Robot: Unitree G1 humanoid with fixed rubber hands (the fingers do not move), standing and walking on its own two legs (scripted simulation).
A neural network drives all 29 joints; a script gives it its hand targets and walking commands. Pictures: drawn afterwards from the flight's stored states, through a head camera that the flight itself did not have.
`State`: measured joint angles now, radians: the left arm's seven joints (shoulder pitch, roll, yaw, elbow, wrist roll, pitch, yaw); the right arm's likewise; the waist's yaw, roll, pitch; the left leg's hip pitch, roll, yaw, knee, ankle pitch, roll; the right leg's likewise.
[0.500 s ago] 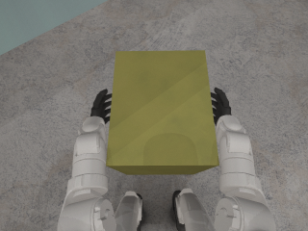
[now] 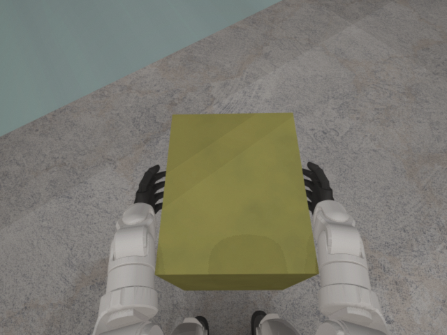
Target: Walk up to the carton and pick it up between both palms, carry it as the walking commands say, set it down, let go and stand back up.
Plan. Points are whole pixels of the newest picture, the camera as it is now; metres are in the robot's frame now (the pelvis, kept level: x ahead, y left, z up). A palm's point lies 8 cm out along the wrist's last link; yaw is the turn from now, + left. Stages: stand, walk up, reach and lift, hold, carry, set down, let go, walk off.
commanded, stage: reach and lift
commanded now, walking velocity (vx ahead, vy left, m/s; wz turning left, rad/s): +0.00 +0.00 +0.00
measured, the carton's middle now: (233, 211) +0.36 -0.01 -0.10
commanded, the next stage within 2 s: hold in 1.76 s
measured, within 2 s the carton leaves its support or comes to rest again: neither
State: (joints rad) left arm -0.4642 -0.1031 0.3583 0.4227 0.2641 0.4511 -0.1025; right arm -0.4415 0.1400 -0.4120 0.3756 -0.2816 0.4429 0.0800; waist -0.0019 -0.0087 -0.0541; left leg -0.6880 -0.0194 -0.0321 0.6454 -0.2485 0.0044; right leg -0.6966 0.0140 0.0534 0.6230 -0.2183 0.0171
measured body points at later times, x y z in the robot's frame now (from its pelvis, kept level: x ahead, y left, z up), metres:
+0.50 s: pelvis +0.01 +0.00 +0.02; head +0.02 +0.00 +0.47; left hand +0.34 +0.16 +0.04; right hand +0.33 -0.17 +0.04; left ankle +0.03 +0.12 -0.72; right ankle +0.04 -0.13 -0.72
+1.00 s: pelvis +0.02 +0.00 +0.03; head +0.00 +0.00 +0.48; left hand +0.32 +0.16 +0.06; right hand +0.32 -0.17 +0.06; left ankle +0.03 +0.12 -0.72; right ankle +0.04 -0.13 -0.72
